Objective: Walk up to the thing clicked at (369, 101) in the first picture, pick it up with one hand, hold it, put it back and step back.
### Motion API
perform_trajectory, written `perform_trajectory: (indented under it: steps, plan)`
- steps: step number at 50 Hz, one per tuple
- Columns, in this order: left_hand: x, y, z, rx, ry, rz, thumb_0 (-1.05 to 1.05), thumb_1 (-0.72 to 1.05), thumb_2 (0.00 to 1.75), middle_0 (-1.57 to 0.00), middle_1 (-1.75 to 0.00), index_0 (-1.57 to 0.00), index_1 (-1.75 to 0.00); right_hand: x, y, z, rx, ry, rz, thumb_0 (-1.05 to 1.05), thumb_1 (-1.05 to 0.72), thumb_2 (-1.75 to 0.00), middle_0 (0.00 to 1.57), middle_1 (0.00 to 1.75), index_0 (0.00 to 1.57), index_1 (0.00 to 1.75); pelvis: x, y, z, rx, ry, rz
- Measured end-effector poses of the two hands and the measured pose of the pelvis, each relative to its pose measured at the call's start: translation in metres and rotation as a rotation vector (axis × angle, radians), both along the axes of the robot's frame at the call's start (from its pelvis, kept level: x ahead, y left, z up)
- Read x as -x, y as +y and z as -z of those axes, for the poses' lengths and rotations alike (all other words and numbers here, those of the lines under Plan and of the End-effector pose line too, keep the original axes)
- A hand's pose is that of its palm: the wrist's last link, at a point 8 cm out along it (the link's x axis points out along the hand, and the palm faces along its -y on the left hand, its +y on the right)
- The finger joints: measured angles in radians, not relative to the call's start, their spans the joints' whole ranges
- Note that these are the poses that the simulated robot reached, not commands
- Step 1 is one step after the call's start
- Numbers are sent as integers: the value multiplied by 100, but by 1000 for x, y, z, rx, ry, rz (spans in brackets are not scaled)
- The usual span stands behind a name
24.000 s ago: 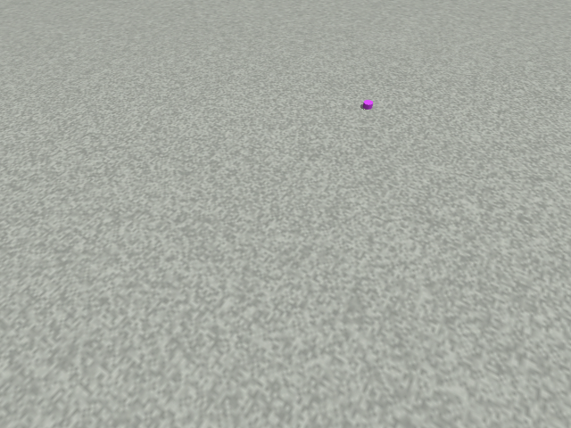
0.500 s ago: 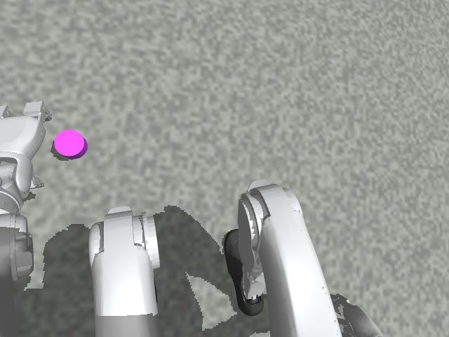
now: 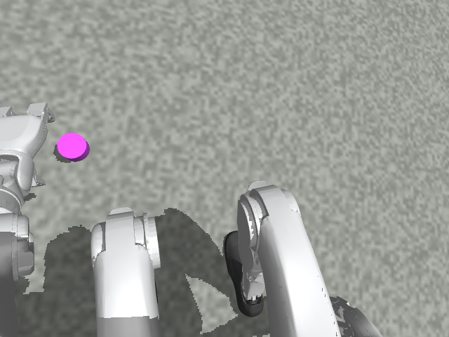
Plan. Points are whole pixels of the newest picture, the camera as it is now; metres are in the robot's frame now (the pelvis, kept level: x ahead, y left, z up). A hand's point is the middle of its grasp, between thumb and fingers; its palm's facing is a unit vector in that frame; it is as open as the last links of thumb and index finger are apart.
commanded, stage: rise first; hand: left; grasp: from above
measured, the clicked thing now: (74, 147) +0.48 +0.26 -0.31
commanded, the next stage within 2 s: approach in 0.58 s
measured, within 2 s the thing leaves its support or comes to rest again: neither
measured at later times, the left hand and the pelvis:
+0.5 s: hand (33, 155) +0.44 +0.29 -0.19, palm faces -0.46 -0.06 -0.88, open 12.7 cm; pelvis +0.00 +0.00 +0.00, yaw +0 degrees
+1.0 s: hand (61, 130) +0.49 +0.25 -0.19, palm faces -0.41 -0.05 -0.91, open 12.9 cm; pelvis +0.00 +0.00 +0.00, yaw -1 degrees
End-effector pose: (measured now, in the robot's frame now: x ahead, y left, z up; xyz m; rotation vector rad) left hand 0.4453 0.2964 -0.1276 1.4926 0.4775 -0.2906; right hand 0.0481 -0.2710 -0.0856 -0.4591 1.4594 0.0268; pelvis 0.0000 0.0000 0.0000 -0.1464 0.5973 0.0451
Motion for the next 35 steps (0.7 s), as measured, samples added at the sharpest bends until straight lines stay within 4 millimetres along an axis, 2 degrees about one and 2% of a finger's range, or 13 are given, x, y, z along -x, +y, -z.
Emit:
perform_trajectory:
  steps: [25,35]
  plan:
    - [1,-3,2,-3,-9,3,0,-29,83,-34,-79,-31,-80,10,1,-1,1,-3,1,0,-91,-90,20,30,21,30,3,0,2,-1,-6,3]
    - [-1,-3,1,0,-9,0,0,-27,81,-36,-76,-34,-78,6,2,0,-10,-5,-3,0,-91,-90,20,30,21,30,1,-1,2,-2,-2,1]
